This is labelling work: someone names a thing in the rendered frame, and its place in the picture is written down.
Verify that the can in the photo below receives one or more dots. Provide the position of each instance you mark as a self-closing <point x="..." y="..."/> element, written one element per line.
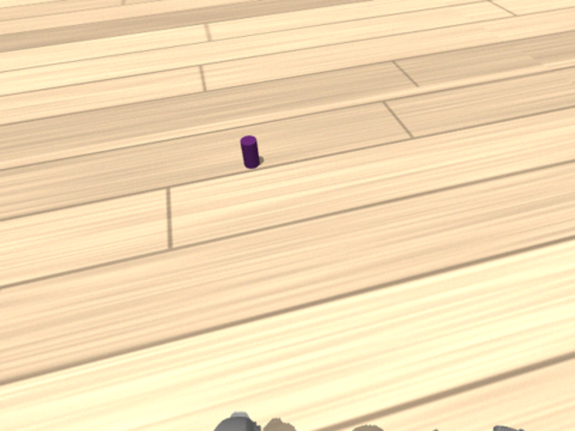
<point x="250" y="152"/>

